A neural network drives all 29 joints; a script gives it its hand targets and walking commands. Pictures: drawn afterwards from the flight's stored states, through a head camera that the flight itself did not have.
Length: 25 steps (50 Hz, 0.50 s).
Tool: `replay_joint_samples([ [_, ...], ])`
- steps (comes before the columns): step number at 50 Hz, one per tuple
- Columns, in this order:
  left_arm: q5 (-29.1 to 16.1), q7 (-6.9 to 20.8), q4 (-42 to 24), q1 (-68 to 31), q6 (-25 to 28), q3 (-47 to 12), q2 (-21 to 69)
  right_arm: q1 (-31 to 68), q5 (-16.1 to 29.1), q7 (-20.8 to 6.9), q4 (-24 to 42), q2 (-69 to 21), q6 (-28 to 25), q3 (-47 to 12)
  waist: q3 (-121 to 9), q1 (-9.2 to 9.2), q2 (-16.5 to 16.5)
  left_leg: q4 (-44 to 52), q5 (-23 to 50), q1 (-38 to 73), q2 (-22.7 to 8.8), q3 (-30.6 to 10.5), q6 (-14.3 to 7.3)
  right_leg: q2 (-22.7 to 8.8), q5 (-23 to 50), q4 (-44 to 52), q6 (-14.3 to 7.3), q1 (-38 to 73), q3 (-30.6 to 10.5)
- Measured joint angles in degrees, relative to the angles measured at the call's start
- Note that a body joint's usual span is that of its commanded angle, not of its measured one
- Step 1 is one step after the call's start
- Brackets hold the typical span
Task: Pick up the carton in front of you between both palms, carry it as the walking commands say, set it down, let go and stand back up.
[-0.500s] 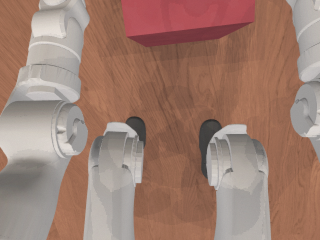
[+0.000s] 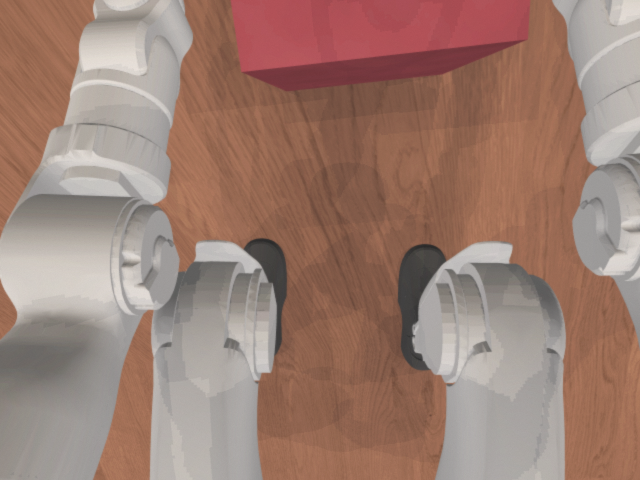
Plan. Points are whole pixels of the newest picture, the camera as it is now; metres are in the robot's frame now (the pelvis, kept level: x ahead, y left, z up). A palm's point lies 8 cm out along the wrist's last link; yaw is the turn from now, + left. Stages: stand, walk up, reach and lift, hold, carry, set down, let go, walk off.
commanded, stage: reach and lift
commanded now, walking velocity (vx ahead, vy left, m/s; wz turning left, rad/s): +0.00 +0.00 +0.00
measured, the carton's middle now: out of the picture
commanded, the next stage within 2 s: none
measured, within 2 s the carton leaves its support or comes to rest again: leaves its support in 0.50 s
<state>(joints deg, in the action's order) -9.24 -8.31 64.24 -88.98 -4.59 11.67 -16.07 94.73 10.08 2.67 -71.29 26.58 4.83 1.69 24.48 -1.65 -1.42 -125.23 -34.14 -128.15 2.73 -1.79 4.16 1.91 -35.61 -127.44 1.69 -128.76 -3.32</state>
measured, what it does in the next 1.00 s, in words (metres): rises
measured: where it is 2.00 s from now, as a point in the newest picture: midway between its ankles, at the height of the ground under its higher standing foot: (340, 322)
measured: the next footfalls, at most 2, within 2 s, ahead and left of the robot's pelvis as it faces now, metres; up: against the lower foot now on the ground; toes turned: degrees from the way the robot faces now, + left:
none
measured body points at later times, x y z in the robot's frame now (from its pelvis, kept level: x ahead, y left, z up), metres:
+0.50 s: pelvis +0.01 +0.00 +0.00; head +0.38 -0.03 +0.23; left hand +0.58 +0.14 -0.17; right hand +0.58 -0.17 -0.18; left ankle +0.11 +0.13 -0.34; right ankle +0.10 -0.12 -0.34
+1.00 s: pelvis -0.02 +0.01 +0.10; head +0.27 -0.02 +0.45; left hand +0.52 +0.13 +0.03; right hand +0.52 -0.17 +0.03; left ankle +0.11 +0.14 -0.34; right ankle +0.10 -0.13 -0.34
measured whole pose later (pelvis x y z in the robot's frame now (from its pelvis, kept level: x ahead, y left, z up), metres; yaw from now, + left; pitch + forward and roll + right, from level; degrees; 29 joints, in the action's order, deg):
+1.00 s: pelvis -0.02 +0.01 +0.10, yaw -2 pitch +44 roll +1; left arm 14.9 -4.3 41.1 -68.4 -22.0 33.4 0.5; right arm 72.5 -15.8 0.7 -48.4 5.7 21.9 27.3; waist -4.6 -0.8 -0.6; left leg -102.2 -26.9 -119.2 6.5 -5.6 5.4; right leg 6.5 -26.9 -103.0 4.1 -119.8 -5.9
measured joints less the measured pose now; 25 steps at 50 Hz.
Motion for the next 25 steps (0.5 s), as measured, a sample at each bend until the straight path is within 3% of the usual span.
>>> replay_joint_samples([
  [5, 0.1, 0.4, -0.5, -2.1, -0.6, -0.7, 0.9, 2.0, 0.2, -0.4, 0.2, -1.2, 0.6, -0.7, 2.3, 0.06, 0.1, 0.8, 0.9, 0.9, 0.1, -0.2, 0.1, 0.0, 1.0, 0.9, -0.1, 0.9, 0.2],
  [10, 3.8, -0.8, -2.0, -3.7, -1.7, 3.5, 2.6, 4.6, -3.2, 0.8, -0.2, -2.1, 2.0, 1.1, 5.2, 0.14, 0.1, 0.7, 0.9, 2.6, 0.1, -0.4, 0.2, 0.4, 1.2, 1.0, 0.0, 2.5, 0.3],
  [15, 7.4, 2.0, -6.0, -1.6, -4.7, 7.9, 3.5, 2.6, -7.3, -1.4, 3.1, -3.1, 4.7, 6.0, 4.9, 0.47, 0.7, -0.8, 0.0, 2.5, 0.5, -0.6, 0.4, 0.6, 0.4, -0.6, -0.2, 2.3, 0.2],
  [19, 7.6, 3.1, -8.1, 0.4, -7.0, 8.5, 3.1, -0.7, -7.7, -2.6, 7.4, -4.4, 6.7, 7.4, 3.1, 0.86, 0.2, -1.8, -0.9, 1.8, 0.9, -0.8, 0.6, 0.4, -0.7, -1.6, -0.3, 1.8, 0.4],
  [23, 5.6, 1.5, -10.5, 3.1, -8.3, 7.1, 3.2, -4.1, -6.4, -1.2, 11.6, -5.8, 8.4, 6.3, 0.7, 1.2, -0.2, -2.0, -1.6, 1.1, 1.4, -1.1, 0.8, 0.5, -1.4, -1.8, -0.3, 1.1, 0.4],
  [25, 4.2, -0.7, -12.8, 5.2, -9.2, 5.8, 3.7, -6.6, -5.7, 0.7, 14.3, -6.7, 9.6, 5.2, -1.2, 1.21, -0.3, -1.7, -1.7, 0.7, 1.9, -1.4, 1.0, 0.8, -1.5, -1.4, -0.1, 0.7, 0.3],
])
